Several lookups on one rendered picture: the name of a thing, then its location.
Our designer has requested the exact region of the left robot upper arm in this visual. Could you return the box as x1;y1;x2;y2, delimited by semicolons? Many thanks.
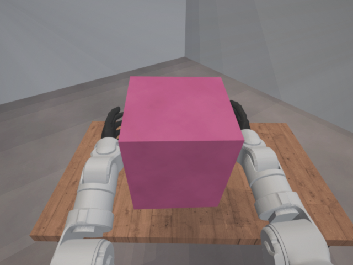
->
52;238;114;265

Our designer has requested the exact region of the table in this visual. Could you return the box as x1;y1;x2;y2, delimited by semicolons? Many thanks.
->
29;121;353;248

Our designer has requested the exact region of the robot left hand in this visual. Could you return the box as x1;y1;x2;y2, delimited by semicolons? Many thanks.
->
101;107;124;140

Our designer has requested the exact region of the robot left forearm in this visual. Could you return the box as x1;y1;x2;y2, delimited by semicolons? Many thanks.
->
50;137;124;265

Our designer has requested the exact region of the robot right hand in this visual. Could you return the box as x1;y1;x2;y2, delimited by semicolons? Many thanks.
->
230;100;250;130

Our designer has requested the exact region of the right robot upper arm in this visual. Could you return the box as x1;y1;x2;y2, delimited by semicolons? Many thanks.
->
260;219;333;265

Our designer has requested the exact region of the carton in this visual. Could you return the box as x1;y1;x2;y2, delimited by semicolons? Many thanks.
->
118;76;244;209

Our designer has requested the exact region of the robot right forearm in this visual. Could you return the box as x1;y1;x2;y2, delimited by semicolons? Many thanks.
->
236;129;330;258

